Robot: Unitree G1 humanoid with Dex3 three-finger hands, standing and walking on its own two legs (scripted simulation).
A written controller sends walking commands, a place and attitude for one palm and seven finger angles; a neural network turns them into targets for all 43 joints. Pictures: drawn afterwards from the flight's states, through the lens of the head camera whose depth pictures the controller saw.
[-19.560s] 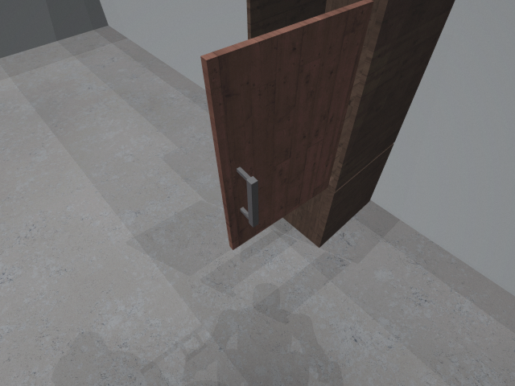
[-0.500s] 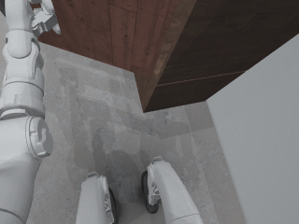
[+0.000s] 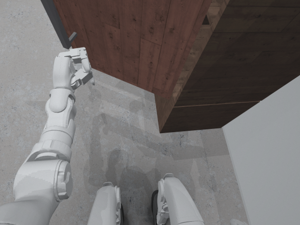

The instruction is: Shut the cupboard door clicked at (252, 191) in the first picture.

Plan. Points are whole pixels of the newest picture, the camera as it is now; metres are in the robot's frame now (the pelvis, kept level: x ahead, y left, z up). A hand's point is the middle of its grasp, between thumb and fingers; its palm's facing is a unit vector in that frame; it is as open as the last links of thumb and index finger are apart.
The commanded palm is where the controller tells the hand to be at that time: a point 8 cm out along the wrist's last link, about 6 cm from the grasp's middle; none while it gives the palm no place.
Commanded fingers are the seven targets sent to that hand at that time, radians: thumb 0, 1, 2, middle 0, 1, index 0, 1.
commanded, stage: pull the fist back off the door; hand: left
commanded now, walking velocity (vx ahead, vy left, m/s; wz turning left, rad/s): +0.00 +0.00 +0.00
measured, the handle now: (62, 20) +0.67 +0.20 +0.03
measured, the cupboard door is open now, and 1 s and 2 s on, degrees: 61 61 61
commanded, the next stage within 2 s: draw the hand back to the body in 0.10 s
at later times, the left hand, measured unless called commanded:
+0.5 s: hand (65, 78) +0.44 +0.15 +0.09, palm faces -0.03 -1.00 -0.06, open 3.1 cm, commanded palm +0.41 +0.20 +0.11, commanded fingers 0.00 0.90 0.90 -1.30 -1.50 -1.30 -1.50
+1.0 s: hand out of the picture +0.32 +0.22 +0.20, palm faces +0.23 -0.94 -0.26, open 3.3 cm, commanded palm +0.28 +0.26 +0.22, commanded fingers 0.00 0.90 0.90 -0.75 -0.90 -0.75 -0.90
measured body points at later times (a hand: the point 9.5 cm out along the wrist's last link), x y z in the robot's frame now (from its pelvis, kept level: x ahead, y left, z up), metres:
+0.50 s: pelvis +0.02 +0.01 +0.05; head +0.13 +0.00 +0.48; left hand +0.43 +0.21 +0.10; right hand +0.06 -0.24 -0.08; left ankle +0.02 +0.11 -0.60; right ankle +0.05 -0.11 -0.60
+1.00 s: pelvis +0.05 +0.01 +0.12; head +0.06 -0.01 +0.57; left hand +0.31 +0.27 +0.22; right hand +0.24 -0.21 +0.04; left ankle +0.02 +0.11 -0.60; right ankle +0.05 -0.11 -0.60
